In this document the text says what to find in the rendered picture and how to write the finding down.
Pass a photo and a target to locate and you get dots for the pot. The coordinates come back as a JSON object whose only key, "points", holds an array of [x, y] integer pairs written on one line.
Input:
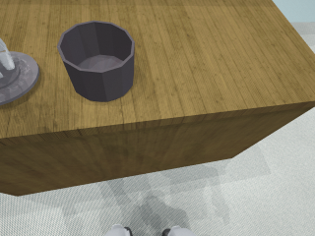
{"points": [[99, 58]]}

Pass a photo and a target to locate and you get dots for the robot shin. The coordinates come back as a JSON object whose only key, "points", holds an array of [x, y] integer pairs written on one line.
{"points": [[173, 228], [115, 226]]}

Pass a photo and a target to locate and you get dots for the lid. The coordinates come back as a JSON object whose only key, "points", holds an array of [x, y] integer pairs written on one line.
{"points": [[18, 81]]}

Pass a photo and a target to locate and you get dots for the robot left shin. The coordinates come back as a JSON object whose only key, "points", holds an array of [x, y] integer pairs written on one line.
{"points": [[115, 226]]}

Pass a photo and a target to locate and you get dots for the left robot hand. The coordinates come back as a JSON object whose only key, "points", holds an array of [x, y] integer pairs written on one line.
{"points": [[5, 57]]}

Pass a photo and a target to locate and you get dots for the table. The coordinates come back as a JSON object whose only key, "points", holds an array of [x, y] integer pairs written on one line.
{"points": [[212, 78]]}

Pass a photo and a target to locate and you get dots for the robot right shin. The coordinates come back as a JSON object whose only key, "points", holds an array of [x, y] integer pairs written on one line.
{"points": [[173, 228]]}

